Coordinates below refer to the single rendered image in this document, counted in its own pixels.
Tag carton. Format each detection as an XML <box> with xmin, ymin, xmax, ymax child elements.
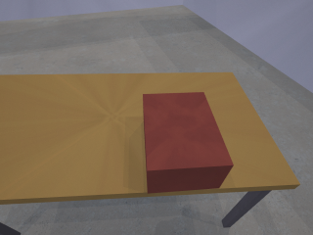
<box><xmin>143</xmin><ymin>92</ymin><xmax>234</xmax><ymax>194</ymax></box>

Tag table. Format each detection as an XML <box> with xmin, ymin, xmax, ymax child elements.
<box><xmin>0</xmin><ymin>71</ymin><xmax>300</xmax><ymax>235</ymax></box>

